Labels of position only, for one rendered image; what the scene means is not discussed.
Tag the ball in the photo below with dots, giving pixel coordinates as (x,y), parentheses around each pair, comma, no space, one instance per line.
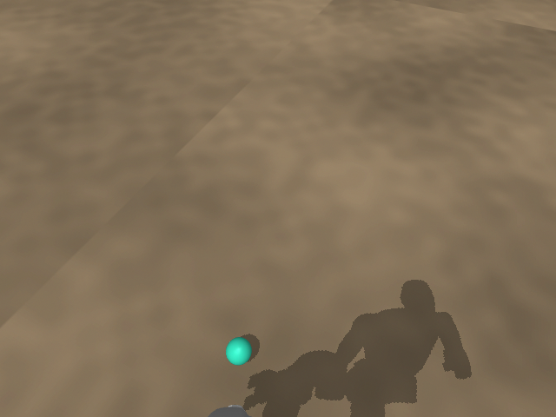
(238,351)

